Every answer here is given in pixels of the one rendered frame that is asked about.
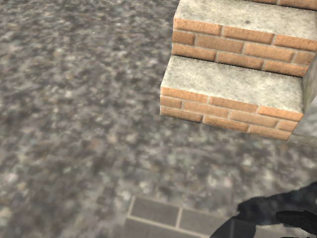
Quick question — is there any robot right hand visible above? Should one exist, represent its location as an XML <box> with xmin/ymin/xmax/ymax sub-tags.
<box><xmin>275</xmin><ymin>210</ymin><xmax>317</xmax><ymax>238</ymax></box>

